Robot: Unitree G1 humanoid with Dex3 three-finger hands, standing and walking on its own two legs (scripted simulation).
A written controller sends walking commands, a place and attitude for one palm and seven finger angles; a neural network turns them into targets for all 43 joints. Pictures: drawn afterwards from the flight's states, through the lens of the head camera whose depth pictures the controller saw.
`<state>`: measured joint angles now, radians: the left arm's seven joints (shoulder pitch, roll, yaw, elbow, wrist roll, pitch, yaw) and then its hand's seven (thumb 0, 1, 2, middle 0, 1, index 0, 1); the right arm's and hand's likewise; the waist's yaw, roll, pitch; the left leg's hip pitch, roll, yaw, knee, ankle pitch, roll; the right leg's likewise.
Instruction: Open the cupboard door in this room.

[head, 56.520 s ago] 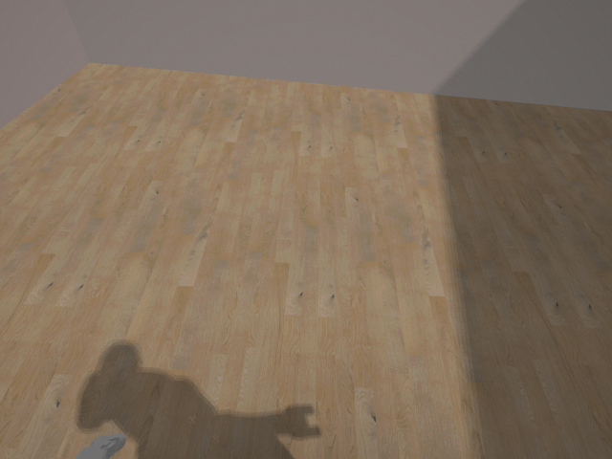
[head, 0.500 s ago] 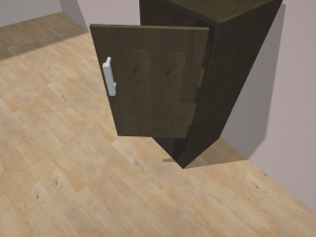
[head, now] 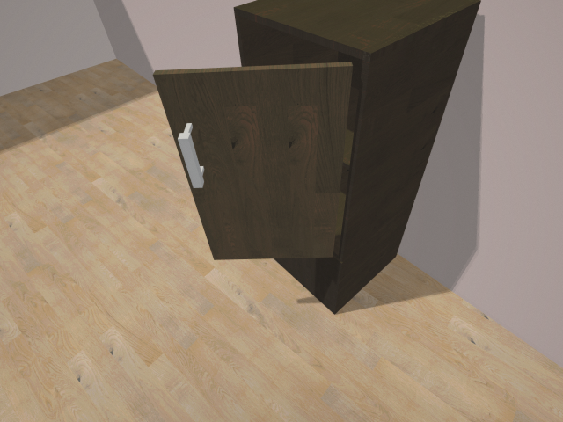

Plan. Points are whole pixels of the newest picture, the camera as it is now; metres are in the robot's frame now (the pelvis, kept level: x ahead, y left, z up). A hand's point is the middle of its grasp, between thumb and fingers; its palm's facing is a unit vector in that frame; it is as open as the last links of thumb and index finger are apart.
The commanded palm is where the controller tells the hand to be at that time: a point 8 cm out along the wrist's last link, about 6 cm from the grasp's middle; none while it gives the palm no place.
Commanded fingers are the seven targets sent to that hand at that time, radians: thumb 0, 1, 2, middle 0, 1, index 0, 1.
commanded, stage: look again from close up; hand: left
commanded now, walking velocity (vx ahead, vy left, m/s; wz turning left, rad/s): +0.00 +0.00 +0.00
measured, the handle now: (193, 156) +0.62 +0.22 +0.04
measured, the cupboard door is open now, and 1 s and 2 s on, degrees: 48 48 48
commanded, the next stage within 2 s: shuffle to correct the standing spot in 0.22 s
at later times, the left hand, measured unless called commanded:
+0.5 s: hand out of the picture +0.02 +0.15 -0.17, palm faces +0.03 -0.98 -0.19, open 7.3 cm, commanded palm none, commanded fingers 0.00 0.90 0.90 -0.20 -0.30 -0.20 -0.30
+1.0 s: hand (195, 419) +0.17 +0.17 -0.16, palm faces +0.04 -0.96 -0.27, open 7.4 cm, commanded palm none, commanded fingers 0.00 0.90 0.90 -0.20 -0.30 -0.20 -0.30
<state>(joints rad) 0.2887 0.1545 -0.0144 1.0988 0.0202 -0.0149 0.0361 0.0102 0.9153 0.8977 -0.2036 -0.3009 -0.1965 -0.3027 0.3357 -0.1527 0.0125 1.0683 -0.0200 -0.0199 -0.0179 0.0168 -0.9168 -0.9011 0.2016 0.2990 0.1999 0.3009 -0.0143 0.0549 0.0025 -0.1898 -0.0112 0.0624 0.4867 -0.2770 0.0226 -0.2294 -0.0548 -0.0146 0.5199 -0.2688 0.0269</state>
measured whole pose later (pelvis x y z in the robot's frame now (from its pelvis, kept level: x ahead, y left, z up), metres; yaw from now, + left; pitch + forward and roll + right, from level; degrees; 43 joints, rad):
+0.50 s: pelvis +0.03 -0.02 +0.00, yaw +0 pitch +0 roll +0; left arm 0.30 0.14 0.00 1.10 0.03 -0.02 0.02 0.01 0.92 0.90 -0.20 -0.30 -0.20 -0.30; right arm 0.30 -0.18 0.00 1.10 -0.03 -0.02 -0.02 0.01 -0.91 -0.90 0.20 0.30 0.20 0.30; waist 0.00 0.02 0.01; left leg -0.19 0.03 0.04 0.53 -0.34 -0.01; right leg -0.21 -0.01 -0.04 0.54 -0.32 -0.01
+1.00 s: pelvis +0.10 -0.02 +0.00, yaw +2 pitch +0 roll +2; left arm 0.15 0.16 0.02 1.01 0.03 -0.03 0.05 0.01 0.91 0.90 -0.20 -0.30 -0.20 -0.30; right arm 0.29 -0.13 -0.03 1.10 0.00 0.01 -0.04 0.01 -0.91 -0.90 0.20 0.30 0.20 0.30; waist -0.02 0.02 0.09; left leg -0.28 0.00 0.03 0.89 -0.56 -0.01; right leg -0.30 -0.05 -0.13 0.59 -0.30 -0.06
